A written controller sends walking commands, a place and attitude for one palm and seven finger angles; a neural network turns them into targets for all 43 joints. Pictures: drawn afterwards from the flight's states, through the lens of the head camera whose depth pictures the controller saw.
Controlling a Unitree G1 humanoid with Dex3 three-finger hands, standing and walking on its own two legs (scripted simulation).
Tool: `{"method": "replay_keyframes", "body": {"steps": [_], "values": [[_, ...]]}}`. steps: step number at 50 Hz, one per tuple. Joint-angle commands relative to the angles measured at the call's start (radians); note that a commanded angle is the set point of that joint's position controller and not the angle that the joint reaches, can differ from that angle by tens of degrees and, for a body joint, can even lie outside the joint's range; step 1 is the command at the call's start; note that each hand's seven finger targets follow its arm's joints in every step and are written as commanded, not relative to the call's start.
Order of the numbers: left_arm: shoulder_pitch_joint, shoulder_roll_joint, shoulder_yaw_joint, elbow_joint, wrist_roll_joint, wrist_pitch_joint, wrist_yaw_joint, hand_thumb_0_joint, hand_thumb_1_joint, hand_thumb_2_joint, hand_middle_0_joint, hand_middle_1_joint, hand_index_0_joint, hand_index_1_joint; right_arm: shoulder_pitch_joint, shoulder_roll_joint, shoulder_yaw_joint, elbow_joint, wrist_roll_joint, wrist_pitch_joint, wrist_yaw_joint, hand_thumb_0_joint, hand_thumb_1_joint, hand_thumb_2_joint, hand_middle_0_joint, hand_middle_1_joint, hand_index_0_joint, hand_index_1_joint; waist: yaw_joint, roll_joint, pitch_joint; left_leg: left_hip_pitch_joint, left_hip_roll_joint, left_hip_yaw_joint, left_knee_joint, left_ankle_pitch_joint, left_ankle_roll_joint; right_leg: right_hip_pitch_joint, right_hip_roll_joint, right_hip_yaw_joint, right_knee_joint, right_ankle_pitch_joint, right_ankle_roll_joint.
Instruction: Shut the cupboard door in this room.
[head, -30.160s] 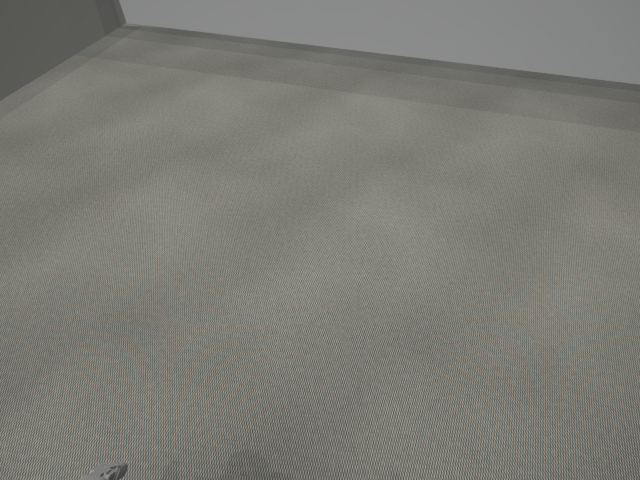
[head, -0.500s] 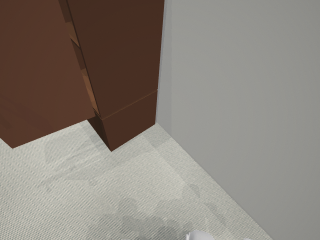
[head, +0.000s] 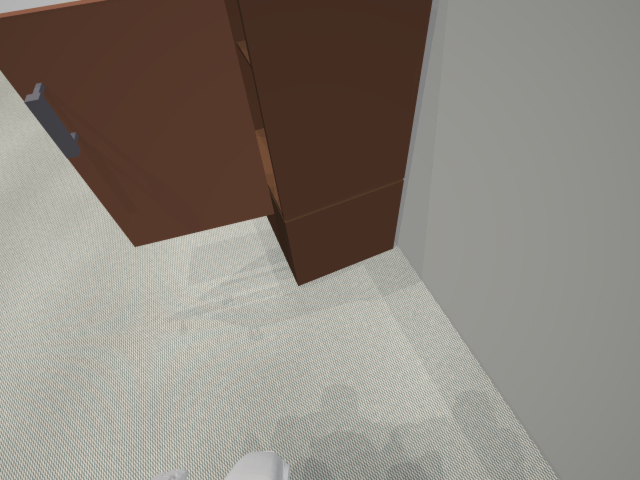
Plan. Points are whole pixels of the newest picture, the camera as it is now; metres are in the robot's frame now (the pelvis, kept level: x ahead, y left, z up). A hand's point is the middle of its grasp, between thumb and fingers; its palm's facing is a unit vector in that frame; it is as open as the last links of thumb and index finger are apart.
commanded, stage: turn to face it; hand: left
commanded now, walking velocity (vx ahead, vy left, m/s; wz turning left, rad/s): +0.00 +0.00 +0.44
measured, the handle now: (56, 120) +0.68 +0.52 +0.06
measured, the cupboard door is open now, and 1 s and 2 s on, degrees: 82 82 82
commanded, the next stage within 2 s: take the last steps up to it in 0.38 s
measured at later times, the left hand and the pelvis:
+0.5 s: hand out of the picture +0.01 +0.24 -0.16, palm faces +0.23 -0.93 -0.28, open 7.4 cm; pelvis -0.01 +0.02 +0.00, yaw +11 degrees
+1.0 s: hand out of the picture -0.10 +0.20 -0.17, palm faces +0.42 -0.89 -0.19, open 7.4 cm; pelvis +0.03 +0.06 +0.00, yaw +19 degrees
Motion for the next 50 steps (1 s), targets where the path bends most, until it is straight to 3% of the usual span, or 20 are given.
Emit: {"method": "replay_keyframes", "body": {"steps": [1,4,7,8,9,10,11,15,22,25,26,27,28,29,31,34,41,46,49,50], "values": [[0.1,0.261,0.075,-0.031,0.006,-0.011,0.013,0.0,0.9,0.9,-0.2,-0.3,-0.2,-0.3,-0.117,-0.029,0.013,-0.105,0.006,-0.04,0.001,0.0,-0.9,-0.9,0.2,0.3,0.2,0.3,0.08,-0.212,-0.126,-0.012,-0.002,0.061,-0.203,-0.051,0.002,0.183,-0.235,0.13,-0.118,0.579,-0.109],[0.103,0.28,0.083,-0.009,0.007,-0.007,0.012,0.0,0.9,0.9,-0.2,-0.3,-0.2,-0.3,-0.095,-0.031,0.023,-0.103,0.011,-0.052,-0.005,0.0,-0.9,-0.9,0.2,0.3,0.2,0.3,0.079,-0.236,-0.159,0.081,-0.014,0.095,-0.369,-0.038,0.02,0.203,-0.248,0.115,-0.065,0.648,-0.1],[0.06,0.266,0.083,0.0,-0.007,-0.001,0.007,0.0,0.9,0.9,-0.2,-0.3,-0.2,-0.3,0.003,-0.07,0.015,-0.077,0.006,-0.07,-0.01,0.0,-0.9,-0.9,0.2,0.3,0.2,0.3,0.011,-0.16,-0.207,0.345,0.01,0.09,-0.698,0.254,0.052,0.081,-0.204,0.04,0.117,0.54,-0.004],[0.069,0.216,0.077,-0.026,-0.015,0.003,0.001,0.0,0.9,0.9,-0.2,-0.3,-0.2,-0.3,0.045,-0.172,-0.007,-0.076,-0.004,-0.082,-0.015,0.0,-0.9,-0.9,0.2,0.3,0.2,0.3,-0.015,0.085,-0.249,0.538,0.207,-0.142,-0.719,0.532,0.135,-0.151,-0.104,-0.006,0.297,0.215,0.063],[0.024,0.157,0.047,-0.057,-0.01,0.007,-0.002,0.0,0.9,0.9,-0.2,-0.3,-0.2,-0.3,0.098,-0.244,-0.024,-0.064,0.002,-0.074,-0.02,0.0,-0.9,-0.9,0.2,0.3,0.2,0.3,-0.045,0.287,-0.235,0.592,0.402,-0.322,-0.689,0.951,0.268,-0.346,-0.022,0.033,0.448,-0.355,0.099],[-0.036,0.169,0.043,-0.053,-0.006,0.024,0.009,0.0,0.9,0.9,-0.2,-0.3,-0.2,-0.3,0.126,-0.223,-0.019,-0.041,0.004,-0.073,-0.032,0.0,-0.9,-0.9,0.2,0.3,0.2,0.3,-0.063,0.236,-0.221,0.518,0.386,-0.287,-0.684,0.957,0.299,-0.328,-0.019,0.126,0.519,-0.362,0.096],[-0.055,0.163,0.047,-0.037,-0.012,0.027,0.009,0.0,0.9,0.9,-0.2,-0.3,-0.2,-0.3,0.082,-0.203,-0.017,-0.044,0.0,-0.072,-0.043,0.0,-0.9,-0.9,0.2,0.3,0.2,0.3,-0.044,0.256,-0.178,0.474,0.338,-0.248,-0.681,0.909,0.296,-0.343,-0.016,0.15,0.557,-0.316,0.097],[-0.006,0.16,0.046,0.018,-0.014,0.029,-0.006,0.0,0.9,0.9,-0.2,-0.3,-0.2,-0.3,-0.024,-0.14,0.007,-0.067,0.0,-0.079,-0.045,0.0,-0.9,-0.9,0.2,0.3,0.2,0.3,0.013,0.137,-0.124,0.38,0.229,-0.125,-0.696,0.765,0.236,-0.276,0.008,0.145,0.509,-0.17,0.103],[0.004,0.141,0.035,0.023,-0.015,0.021,-0.003,0.0,0.9,0.9,-0.2,-0.3,-0.2,-0.3,-0.017,-0.134,0.002,-0.052,-0.002,-0.074,-0.039,0.0,-0.9,-0.9,0.2,0.3,0.2,0.3,0.01,0.149,-0.117,0.315,0.209,-0.188,-0.702,0.627,0.235,-0.132,0.061,0.118,0.225,-0.14,0.096],[0.104,0.139,0.033,0.061,-0.015,0.001,0.001,0.0,0.9,0.9,-0.2,-0.3,-0.2,-0.3,-0.043,-0.112,0.007,-0.044,0.005,-0.075,-0.038,0.0,-0.9,-0.9,0.2,0.3,0.2,0.3,0.062,0.117,-0.147,0.238,0.158,-0.173,-0.625,0.466,0.18,0.054,0.065,0.1,-0.044,0.066,0.091],[0.138,0.175,0.037,0.071,-0.006,-0.013,0.003,0.0,0.9,0.9,-0.2,-0.3,-0.2,-0.3,-0.028,-0.072,0.012,-0.042,0.012,-0.078,-0.034,0.0,-0.9,-0.9,0.2,0.3,0.2,0.3,0.073,0.019,-0.162,0.165,0.09,-0.124,-0.528,0.281,0.129,0.153,0.0,0.169,-0.165,0.099,0.076],[0.152,0.267,0.057,0.071,0.01,-0.024,0.008,0.0,0.9,0.9,-0.2,-0.3,-0.2,-0.3,0.002,-0.003,0.024,-0.058,0.018,-0.081,-0.027,0.0,-0.9,-0.9,0.2,0.3,0.2,0.3,0.072,-0.251,-0.152,-0.038,-0.041,-0.007,-0.336,-0.023,0.066,0.26,-0.231,0.438,-0.256,0.081,-0.008],[0.178,0.306,0.066,0.057,0.002,-0.021,0.005,0.0,0.9,0.9,-0.2,-0.3,-0.2,-0.3,-0.051,-0.045,0.014,-0.079,0.008,-0.064,-0.025,0.0,-0.9,-0.9,0.2,0.3,0.2,0.3,0.117,-0.312,-0.097,-0.087,-0.043,-0.038,-0.145,-0.208,0.057,0.131,-0.359,0.571,-0.343,-0.076,-0.104],[0.159,0.283,0.071,0.056,0.0,-0.024,0.008,0.0,0.9,0.9,-0.2,-0.3,-0.2,-0.3,-0.077,-0.072,0.005,-0.078,0.0,-0.057,-0.02,0.0,-0.9,-0.9,0.2,0.3,0.2,0.3,0.111,-0.304,-0.028,-0.114,-0.011,-0.089,-0.021,-0.149,0.067,0.026,-0.344,0.614,-0.392,-0.242,-0.125],[0.07,0.221,0.057,0.04,-0.002,-0.034,0.005,0.0,0.9,0.9,-0.2,-0.3,-0.2,-0.3,-0.029,-0.065,0.0,-0.037,-0.006,-0.058,-0.003,0.0,-0.9,-0.9,0.2,0.3,0.2,0.3,0.046,-0.159,0.015,-0.129,0.021,-0.077,0.089,0.033,0.061,-0.018,-0.263,0.469,-0.385,-0.285,-0.082],[0.087,0.177,0.052,0.045,-0.001,-0.054,0.004,0.0,0.9,0.9,-0.2,-0.3,-0.2,-0.3,0.035,-0.029,0.003,-0.002,-0.009,-0.058,0.009,0.0,-0.9,-0.9,0.2,0.3,0.2,0.3,0.037,-0.173,-0.036,-0.099,0.037,-0.021,0.081,0.144,0.035,0.019,-0.199,0.284,-0.36,-0.143,-0.039],[0.238,0.171,0.055,0.131,0.009,-0.071,0.003,0.0,0.9,0.9,-0.2,-0.3,-0.2,-0.3,-0.037,0.013,0.018,-0.018,-0.006,-0.076,0.016,0.0,-0.9,-0.9,0.2,0.3,0.2,0.3,0.092,-0.176,-0.027,-0.138,0.067,0.045,-0.166,0.132,0.021,0.15,-0.226,0.235,-0.365,-0.05,-0.076],[0.231,0.19,0.06,0.163,0.014,-0.064,-0.001,0.0,0.9,0.9,-0.2,-0.3,-0.2,-0.3,-0.036,0.039,0.032,-0.021,0.0,-0.098,0.02,0.0,-0.9,-0.9,0.2,0.3,0.2,0.3,0.087,-0.215,-0.016,0.045,0.046,0.103,-0.412,0.08,0.051,0.068,-0.231,0.188,-0.335,-0.062,-0.087],[0.178,0.172,0.06,0.172,0.005,-0.05,-0.003,0.0,0.9,0.9,-0.2,-0.3,-0.2,-0.3,0.135,0.017,0.029,0.035,0.001,-0.121,0.004,0.0,-0.9,-0.9,0.2,0.3,0.2,0.3,0.001,-0.117,-0.066,0.394,0.002,0.166,-0.625,0.148,0.053,-0.106,-0.153,0.097,-0.182,-0.1,-0.038],[0.18,0.128,0.048,0.166,0.002,-0.045,-0.008,0.0,0.9,0.9,-0.2,-0.3,-0.2,-0.3,0.242,-0.046,0.015,0.068,-0.001,-0.13,-0.01,0.0,-0.9,-0.9,0.2,0.3,0.2,0.3,-0.046,0.044,-0.112,0.558,0.085,0.057,-0.683,0.072,0.079,-0.212,-0.09,0.048,0.016,-0.103,-0.006]]}}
